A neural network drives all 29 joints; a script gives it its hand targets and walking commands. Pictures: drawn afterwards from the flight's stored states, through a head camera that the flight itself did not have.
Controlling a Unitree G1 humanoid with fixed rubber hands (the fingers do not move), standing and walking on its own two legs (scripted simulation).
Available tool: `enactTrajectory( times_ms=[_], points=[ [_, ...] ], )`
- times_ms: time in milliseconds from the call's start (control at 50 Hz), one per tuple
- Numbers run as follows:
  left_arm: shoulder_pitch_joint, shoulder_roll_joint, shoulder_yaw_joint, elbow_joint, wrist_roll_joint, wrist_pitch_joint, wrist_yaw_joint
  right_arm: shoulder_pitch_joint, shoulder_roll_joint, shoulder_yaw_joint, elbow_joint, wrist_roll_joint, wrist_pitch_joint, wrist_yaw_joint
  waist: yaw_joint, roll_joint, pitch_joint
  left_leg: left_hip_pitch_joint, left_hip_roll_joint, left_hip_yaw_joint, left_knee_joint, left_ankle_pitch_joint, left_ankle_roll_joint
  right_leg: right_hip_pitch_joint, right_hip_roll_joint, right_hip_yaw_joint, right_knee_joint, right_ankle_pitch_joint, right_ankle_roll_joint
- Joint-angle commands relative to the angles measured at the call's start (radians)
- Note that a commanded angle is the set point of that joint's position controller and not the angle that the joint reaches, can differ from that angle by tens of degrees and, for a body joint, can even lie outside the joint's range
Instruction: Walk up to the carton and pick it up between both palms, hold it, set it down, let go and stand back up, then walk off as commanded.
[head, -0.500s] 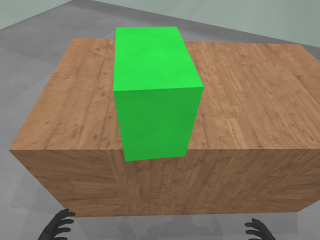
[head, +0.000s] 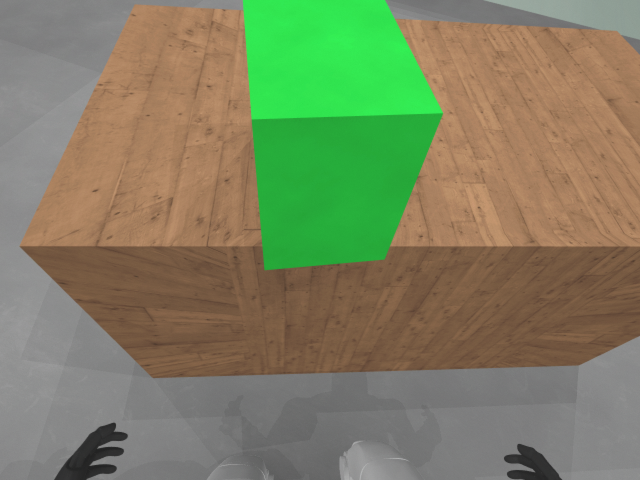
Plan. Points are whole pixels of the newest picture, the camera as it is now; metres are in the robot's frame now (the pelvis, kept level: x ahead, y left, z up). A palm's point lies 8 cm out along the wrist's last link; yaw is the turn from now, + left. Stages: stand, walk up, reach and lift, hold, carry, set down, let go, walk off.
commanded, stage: walk off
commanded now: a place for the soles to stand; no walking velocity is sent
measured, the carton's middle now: (318, 128) +0.56 +0.02 +0.09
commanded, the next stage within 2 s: none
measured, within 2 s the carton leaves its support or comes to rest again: neither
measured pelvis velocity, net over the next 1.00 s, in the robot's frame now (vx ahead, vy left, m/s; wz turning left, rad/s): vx -0.22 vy -0.01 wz -0.03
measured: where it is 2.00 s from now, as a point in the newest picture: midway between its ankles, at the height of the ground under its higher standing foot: outside the picture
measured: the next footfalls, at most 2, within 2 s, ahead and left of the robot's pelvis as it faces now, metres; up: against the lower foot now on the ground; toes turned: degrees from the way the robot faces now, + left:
right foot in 0.24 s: -0.02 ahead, -0.14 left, +0.00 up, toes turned +3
left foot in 0.60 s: -0.11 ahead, +0.09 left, +0.00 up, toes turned -7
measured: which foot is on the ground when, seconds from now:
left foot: down 0.00-0.24, up 0.26-0.58, down 0.60-0.98, up 1.00-1.00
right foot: up 0.00-0.22, down 0.24-0.62, up 0.64-0.94, down 0.96-1.00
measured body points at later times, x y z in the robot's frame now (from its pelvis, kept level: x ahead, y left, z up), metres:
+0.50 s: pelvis -0.13 -0.02 -0.02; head -0.07 -0.04 +0.42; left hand -0.02 +0.28 -0.11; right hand -0.03 -0.32 -0.14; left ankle -0.16 +0.11 -0.68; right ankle -0.06 -0.14 -0.73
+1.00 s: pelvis -0.22 -0.01 -0.02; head -0.20 +0.01 +0.42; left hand -0.13 +0.30 -0.14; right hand -0.08 -0.32 -0.10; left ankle -0.15 +0.10 -0.73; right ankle -0.23 -0.14 -0.73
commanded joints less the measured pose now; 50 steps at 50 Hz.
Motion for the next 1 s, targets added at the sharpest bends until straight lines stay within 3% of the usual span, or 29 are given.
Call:
enactTrajectory(
  times_ms=[0,120,140,180,200,220,240,260,320,340,400,440,480,520,540,560,580,600,620,640,700,740,800,840,880,920,940,960,980],
  points=[
    [0.033,0.187,0.124,0.044,0.001,0.012,0.005,-0.004,-0.256,-0.110,-0.116,-0.018,-0.008,-0.033,-0.033,0.112,-0.084,-0.008,0.276,-0.236,-0.090,0.720,0.254,-0.123,0.029,0.101,0.228,-0.064,-0.006],
    [0.097,0.202,0.127,0.024,-0.009,0.009,-0.007,-0.087,-0.261,-0.116,-0.128,-0.023,0.007,-0.029,0.011,0.193,-0.087,-0.139,0.251,-0.209,-0.130,0.361,0.213,0.049,-0.036,0.039,-0.083,-0.011,-0.034],
    [0.152,0.213,0.126,0.040,-0.003,0.006,-0.016,-0.156,-0.278,-0.126,-0.142,-0.023,0.006,-0.034,0.048,0.201,-0.125,-0.165,0.255,-0.189,-0.084,0.295,0.206,0.112,-0.104,0.059,-0.204,0.054,-0.047],
    [0.204,0.214,0.144,0.036,0.004,-0.010,-0.008,-0.146,-0.241,-0.117,-0.126,-0.020,0.011,-0.026,0.079,0.111,-0.131,-0.190,0.134,-0.112,0.084,0.159,0.128,0.209,-0.107,0.076,-0.470,0.137,-0.069],
    [0.176,0.273,0.143,0.048,0.010,-0.018,-0.006,-0.109,-0.222,-0.114,-0.109,-0.007,0.021,-0.026,0.074,-0.168,-0.085,-0.276,-0.020,-0.027,0.244,-0.110,0.072,0.158,-0.201,0.257,-0.601,0.222,-0.097],
    [0.106,0.335,0.144,0.031,0.015,-0.024,-0.001,-0.060,-0.204,-0.116,-0.091,0.008,0.026,-0.029,0.039,-0.294,-0.086,-0.267,-0.130,-0.065,0.474,-0.378,0.020,0.025,-0.374,0.493,-0.688,0.336,-0.163],
    [0.023,0.316,0.136,0.007,0.023,-0.015,0.001,0.000,-0.231,-0.126,-0.039,0.016,0.044,-0.034,0.018,-0.149,-0.103,-0.206,-0.159,-0.134,0.634,-0.330,0.004,-0.112,-0.395,0.499,-0.732,0.100,-0.220],
    [-0.076,0.299,0.138,-0.019,0.030,-0.012,0.005,-0.033,-0.252,-0.126,-0.029,0.014,0.045,-0.036,0.017,-0.116,-0.024,-0.210,-0.182,-0.160,0.712,-0.275,0.010,-0.207,-0.389,0.460,-0.730,0.057,-0.257],
    [-0.128,0.256,0.141,-0.040,0.027,-0.021,0.014,-0.017,-0.252,-0.116,-0.024,0.020,0.034,-0.030,-0.007,-0.116,-0.001,-0.237,-0.170,-0.173,0.776,-0.193,-0.010,-0.151,-0.292,0.304,-0.645,0.215,-0.219],
    [-0.123,0.251,0.133,-0.071,0.036,-0.017,0.016,0.010,-0.256,-0.123,-0.029,0.023,0.033,-0.034,0.010,-0.185,0.022,-0.248,-0.178,-0.137,0.783,-0.204,-0.018,-0.155,-0.294,0.274,-0.641,0.230,-0.218],
    [-0.039,0.239,0.121,-0.040,0.035,-0.025,0.013,0.042,-0.221,-0.099,-0.051,0.008,0.016,-0.025,0.033,-0.156,-0.109,-0.304,-0.152,-0.108,0.534,-0.295,-0.039,0.135,-0.288,0.299,-0.569,0.237,-0.232],
    [0.037,0.231,0.113,-0.010,0.029,-0.036,0.011,0.036,-0.197,-0.091,-0.048,0.009,0.002,-0.025,0.065,-0.180,-0.189,-0.286,-0.097,-0.066,0.361,-0.312,-0.032,0.264,-0.321,0.328,-0.510,0.494,-0.247],
    [0.031,0.237,0.110,0.009,0.026,-0.027,-0.002,0.085,-0.208,-0.096,-0.019,0.011,-0.011,-0.032,0.050,-0.246,-0.236,-0.213,-0.078,-0.021,0.195,-0.324,-0.025,0.278,-0.297,0.252,-0.482,0.450,-0.227],
    [0.005,0.229,0.111,0.028,0.013,-0.031,0.002,0.125,-0.191,-0.103,0.011,0.000,-0.019,-0.028,0.009,-0.171,-0.255,-0.086,-0.089,-0.005,0.064,-0.226,0.003,0.167,-0.290,0.261,-0.458,0.507,-0.193],
    [-0.010,0.219,0.115,0.006,0.001,-0.023,0.002,0.152,-0.204,-0.113,0.014,-0.006,-0.026,-0.023,-0.005,-0.187,-0.232,0.004,-0.099,0.001,-0.020,-0.135,0.015,0.065,-0.252,0.191,-0.427,0.379,-0.151],
    [-0.012,0.204,0.115,0.036,0.002,-0.016,0.004,0.213,-0.214,-0.117,0.037,-0.013,-0.033,-0.029,-0.046,-0.132,-0.208,0.042,-0.060,-0.077,-0.123,-0.123,0.015,0.000,-0.213,0.154,-0.312,0.325,-0.116],
    [0.020,0.177,0.105,0.040,-0.001,-0.023,0.007,0.167,-0.276,-0.130,0.002,-0.032,-0.037,-0.026,-0.040,0.091,-0.200,0.116,0.105,-0.376,-0.205,-0.079,0.066,-0.198,-0.117,0.120,-0.138,0.120,-0.070],
    [0.023,0.179,0.135,0.049,-0.006,-0.009,0.019,0.123,-0.320,-0.130,-0.021,-0.027,-0.045,-0.019,-0.035,0.193,-0.157,-0.019,0.288,-0.615,-0.303,-0.120,0.096,-0.215,-0.018,0.061,0.035,-0.143,-0.016],
    [-0.013,0.235,0.144,0.021,0.008,0.001,0.019,0.120,-0.329,-0.131,-0.006,-0.018,-0.043,-0.022,-0.042,0.127,-0.119,-0.127,0.288,-0.636,-0.280,-0.108,0.132,-0.173,-0.012,0.132,0.085,-0.165,-0.038],
    [0.030,0.237,0.146,0.048,0.008,0.000,0.010,0.065,-0.291,-0.126,-0.038,-0.027,-0.050,-0.032,-0.012,0.035,-0.086,-0.087,0.256,-0.601,-0.244,-0.083,0.100,-0.198,-0.020,0.183,0.141,-0.103,-0.041],
    [0.113,0.210,0.131,0.090,-0.018,-0.013,0.012,-0.009,-0.252,-0.108,-0.034,-0.025,-0.054,-0.028,0.019,0.105,-0.114,-0.020,0.177,-0.432,-0.194,0.036,0.065,-0.172,-0.027,0.151,0.101,-0.005,-0.002],
    [0.086,0.228,0.125,0.103,-0.013,-0.019,0.011,-0.012,-0.252,-0.115,-0.037,-0.028,-0.058,-0.020,-0.017,0.207,-0.152,0.006,0.158,-0.383,-0.193,-0.038,0.087,-0.150,-0.037,0.108,0.096,0.027,0.000],
    [0.071,0.234,0.127,0.133,-0.005,-0.026,0.002,-0.019,-0.269,-0.117,-0.009,-0.018,-0.056,-0.021,-0.032,0.138,-0.073,-0.170,0.202,-0.419,-0.277,-0.384,0.103,-0.097,-0.061,0.079,0.057,-0.024,-0.018],
    [0.152,0.215,0.110,0.181,-0.009,-0.034,-0.009,-0.078,-0.268,-0.110,-0.008,-0.025,-0.048,-0.011,-0.009,0.250,-0.075,-0.288,0.172,-0.366,-0.314,-0.548,0.113,0.067,-0.087,0.023,-0.078,-0.041,-0.021],
    [0.191,0.204,0.133,0.178,-0.004,-0.049,-0.019,-0.114,-0.287,-0.112,-0.008,-0.036,-0.040,0.005,0.041,0.229,-0.082,-0.372,0.149,-0.266,-0.263,-0.558,0.127,0.235,-0.087,-0.081,-0.274,-0.024,-0.061],
    [0.218,0.195,0.136,0.175,0.003,-0.065,-0.019,-0.103,-0.255,-0.106,-0.016,-0.033,-0.030,0.006,0.069,0.109,-0.040,-0.415,0.100,-0.220,-0.136,-0.538,0.086,0.283,-0.082,-0.015,-0.437,-0.079,-0.085],
    [0.257,0.238,0.147,0.177,0.016,-0.073,-0.017,-0.092,-0.224,-0.109,-0.004,-0.031,-0.034,0.000,0.105,-0.127,-0.015,-0.493,0.015,-0.141,0.112,-0.464,0.038,0.272,-0.183,0.193,-0.587,-0.268,-0.126],
    [0.219,0.318,0.147,0.197,0.008,-0.082,-0.009,-0.113,-0.203,-0.115,0.000,-0.012,-0.034,-0.002,0.089,-0.177,0.018,-0.424,-0.125,-0.089,0.364,-0.307,-0.022,0.038,-0.384,0.533,-0.803,-0.487,-0.206],
    [0.097,0.315,0.135,0.136,0.023,-0.086,-0.001,-0.145,-0.211,-0.116,0.008,0.002,-0.044,0.002,0.052,-0.055,0.113,-0.365,-0.095,-0.134,0.395,-0.217,-0.012,-0.098,-0.414,0.550,-0.846,-0.367,-0.242]
  ],
)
